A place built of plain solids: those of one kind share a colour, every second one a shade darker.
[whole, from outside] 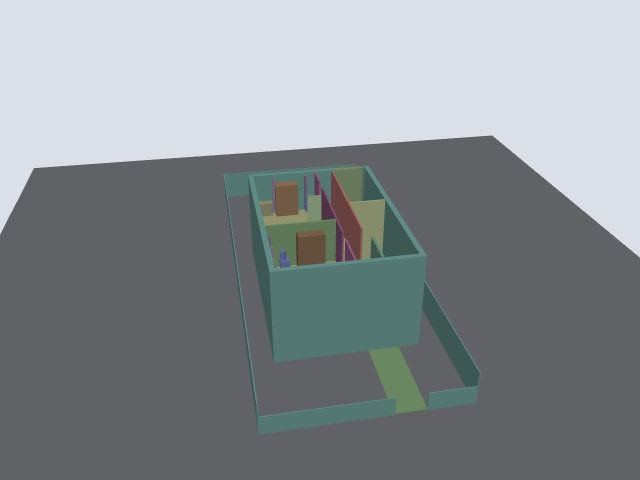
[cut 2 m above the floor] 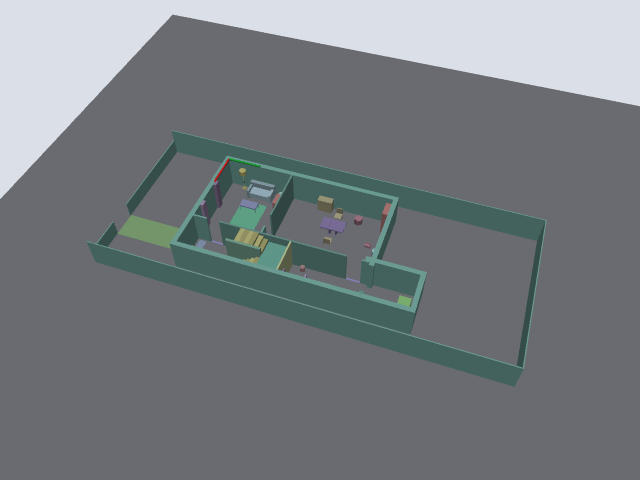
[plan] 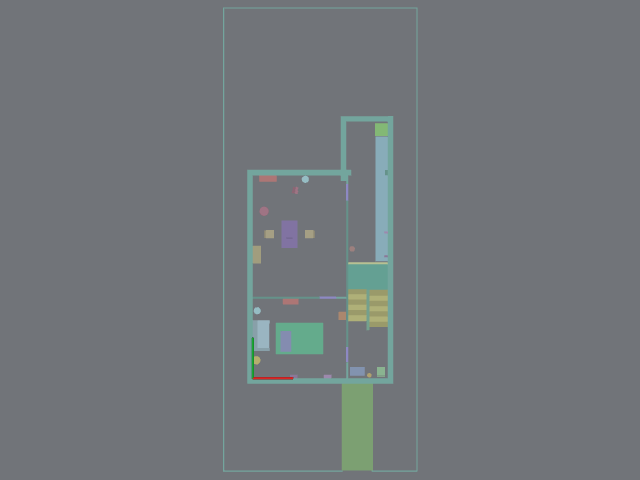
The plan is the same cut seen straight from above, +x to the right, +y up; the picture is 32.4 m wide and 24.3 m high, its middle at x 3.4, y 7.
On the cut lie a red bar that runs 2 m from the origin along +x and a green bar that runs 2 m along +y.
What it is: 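A detached two-storey house, 6.8 m wide inside and 10.3 m deep with a one-storey outshot of 2.7 m behind the kitchen; a hall 2.00 m wide with a dog-leg stair of 15 risers of 184 mm on goings of 265 mm; a front room and a back room; upstairs three bedrooms and a bathroom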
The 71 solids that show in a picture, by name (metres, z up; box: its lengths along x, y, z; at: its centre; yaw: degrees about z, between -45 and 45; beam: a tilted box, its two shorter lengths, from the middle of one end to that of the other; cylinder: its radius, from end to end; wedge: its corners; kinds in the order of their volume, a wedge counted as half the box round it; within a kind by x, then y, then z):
{
 "wall_1": {"box": [0.06, 23.51, 1.85], "at": [-1.48, 7.02, 0.88]},
 "wall_2": {"box": [0.28, 10.83, 5.3], "at": [-0.14, 5.14, 2.6]},
 "wall_3": {"box": [6.07, 0.06, 1.05], "at": [1.53, -4.7, 0.47]},
 "wall_4": {"box": [3.39, 0.1, 2.66], "at": [1.7, 4.08, 1.28]},
 "wall_5": {"box": [5.26, 0.28, 5.3], "at": [2.35, 10.41, 2.6]},
 "wall_6": {"box": [7.4, 0.28, 5.3], "at": [3.42, -0.14, 2.6]},
 "wall_7": {"box": [9.85, 0.06, 1.85], "at": [3.42, 18.75, 0.88]},
 "wall_8": {"box": [0.28, 3.28, 2.96], "at": [4.59, 11.63, 1.43]},
 "wall_9": {"box": [0.1, 0.82, 2.66], "at": [4.78, 0.41, 1.28]},
 "wall_10": {"box": [0.1, 7.42, 2.66], "at": [4.78, 5.29, 1.28]},
 "wall_11": {"box": [0.1, 0.43, 2.66], "at": [4.78, 10.05, 1.28]},
 "wall_12": {"box": [2.67, 0.28, 2.96], "at": [5.78, 13.13, 1.43]},
 "wall_13": {"box": [0.43, 0.28, 5.3], "at": [6.9, 10.41, 2.6]},
 "wall_14": {"box": [0.28, 10.83, 5.3], "at": [6.97, 5.14, 2.6]},
 "wall_15": {"box": [0.28, 3.28, 2.96], "at": [6.97, 11.63, 1.43]},
 "wall_16": {"box": [2.32, 0.06, 1.05], "at": [7.18, -4.7, 0.47]},
 "wall_17": {"box": [0.06, 23.51, 1.85], "at": [8.31, 7.02, 0.88]},
 "upper_floor_rooms_1": {"box": [4.84, 10.28, 0.14], "at": [2.41, 5.14, 2.68]},
 "tread_1": {"box": [0.92, 0.3, 2.59], "at": [5.29, 3.04, 1.28]},
 "tread_2": {"box": [0.92, 0.3, 2.41], "at": [5.29, 3.31, 1.18]},
 "tread_3": {"box": [0.92, 0.3, 2.22], "at": [5.29, 3.57, 1.09]},
 "tread_4": {"box": [0.92, 0.3, 2.04], "at": [5.29, 3.84, 1.0]},
 "tread_5": {"box": [0.92, 0.3, 1.86], "at": [5.29, 4.1, 0.91]},
 "tread_6": {"box": [0.92, 0.3, 1.67], "at": [5.29, 4.37, 0.82]},
 "tread_7": {"box": [0.92, 0.3, 0.2], "at": [6.37, 2.74, 0.08]},
 "tread_8": {"box": [0.92, 0.3, 0.39], "at": [6.37, 3.01, 0.17]},
 "tread_9": {"box": [0.92, 0.3, 0.57], "at": [6.37, 3.27, 0.27]},
 "tread_10": {"box": [0.92, 0.3, 0.75], "at": [6.37, 3.54, 0.36]},
 "tread_11": {"box": [0.92, 0.3, 0.94], "at": [6.37, 3.8, 0.45]},
 "tread_12": {"box": [0.92, 0.3, 1.12], "at": [6.37, 4.07, 0.54]},
 "tread_13": {"box": [0.92, 0.3, 1.31], "at": [6.37, 4.33, 0.63]},
 "half_landing_1": {"box": [2.0, 1.3, 1.49], "at": [5.83, 5.13, 0.72]},
 "ground_1": {"box": [1.58, 4.39, 0.5], "at": [5.29, -2.48, -0.25]},
 "wardrobe_bed_1": {"box": [1.35, 0.6, 2.05], "at": [1.92, 9.97, 3.73]},
 "wardrobe_bed_2": {"box": [1.44, 0.6, 2.05], "at": [2.3, 3.73, 3.73]},
 "corridor_wall_1": {"box": [0.1, 1.95, 2.64], "at": [3.74, 0.97, 3.93]},
 "corridor_wall_2": {"box": [0.1, 5.37, 2.64], "at": [3.74, 5.35, 3.93]},
 "corridor_wall_3": {"box": [0.1, 1.4, 2.64], "at": [3.74, 9.57, 3.93]},
 "landing_wall_1": {"box": [0.1, 7.38, 2.64], "at": [4.78, 6.58, 3.93]},
 "back_wall_over_outshot_1": {"box": [1.7, 0.28, 2.64], "at": [5.83, 10.41, 3.93]},
 "stair_spine_1": {"box": [0.16, 2.05, 3.8], "at": [5.83, 3.45, 1.85]},
 "landing_end_wall_1": {"box": [2.0, 0.1, 5.3], "at": [5.83, 5.83, 2.6]},
 "shelf_1": {"box": [0.9, 0.32, 2.02], "at": [0.77, 10.11, 0.96]},
 "shelf_2": {"box": [0.8, 0.3, 1.83], "at": [1.91, 3.88, 0.86]},
 "bedrooms_wall_1": {"box": [3.69, 0.1, 2.64], "at": [1.85, 4.08, 3.93]},
 "sofa_1": {"box": [0.24, 1.56, 0.83], "at": [0.12, 2.15, 0.36]},
 "sofa_2": {"box": [0.86, 0.16, 0.65], "at": [0.43, 1.45, 0.28]},
 "sofa_3": {"box": [0.86, 0.16, 0.65], "at": [0.43, 2.85, 0.28]},
 "sofa_4": {"box": [0.65, 1.24, 0.37], "at": [0.51, 2.15, 0.24]},
 "fridge_freezer_1": {"box": [0.65, 0.65, 1.85], "at": [6.5, 12.59, 0.88]},
 "dresser_1": {"box": [0.42, 0.9, 0.92], "at": [0.21, 6.26, 0.41]},
 "dresser_2": {"box": [0.8, 0.42, 0.87], "at": [0.66, 10.06, 3.14]},
 "curtains_curtains_1": {"box": [0.17, 0.19, 2.28], "at": [1.2, 10.18, 3.95]},
 "curtains_curtains_2": {"box": [0.39, 0.19, 2.28], "at": [2.07, 0.09, 1.19]},
 "curtains_curtains_3": {"box": [0.17, 0.19, 2.28], "at": [3.14, 10.18, 3.95]},
 "curtains_curtains_4": {"box": [0.39, 0.19, 2.28], "at": [3.78, 0.09, 1.19]},
 "laid_rug_front_room_1": {"box": [2.4, 1.6, 0.06], "at": [2.36, 2.01, -0.02]},
 "nightstand_1": {"cylinder": 0.15, "from": [0.85, 3.88, 3.3], "to": [0.85, 3.88, 3.77]},
 "nightstand_2": {"box": [0.5, 0.43, 0.6], "at": [0.93, 3.82, 3.0]},
 "worktop_1": {"box": [0.62, 6.31, 0.04], "at": [6.52, 9.08, 0.88]},
 "chair_hall_1": {"box": [0.42, 0.42, 0.58], "at": [6.49, 0.36, 0.24]},
 "meeting_table_1": {"box": [0.82, 1.39, 0.07], "at": [1.86, 7.29, 0.7]},
 "clutter_clutter_back_1": {"cylinder": 0.23, "from": [0.57, 8.46, -0.05], "to": [0.57, 8.46, 0.38]},
 "door_leaf_bedroom_rear_1": {"box": [0.81, 0.04, 2.05], "at": [3.29, 8.07, 3.73], "yaw": -5.0},
 "box_cardboard_1": {"box": [0.39, 0.42, 0.26], "at": [4.53, 3.16, 0.08]},
 "floor_lamp_1": {"cylinder": 0.21, "from": [0.17, 0.91, 1.25], "to": [0.17, 0.91, 1.55]},
 "coffee_table_1": {"box": [0.54, 1.05, 0.07], "at": [1.67, 1.87, 0.36]},
 "plant_pot_1": {"cylinder": 0.18, "from": [0.23, 3.42, 0.0], "to": [0.23, 3.42, 0.38]},
 "laid_doormat_1": {"box": [0.75, 0.45, 0.06], "at": [5.29, 0.35, -0.02]},
 "side_chair_1": {"box": [0.42, 0.42, 0.04], "at": [0.86, 7.29, 0.43]},
 "side_chair_2": {"box": [0.42, 0.42, 0.04], "at": [2.85, 7.29, 0.43]}
}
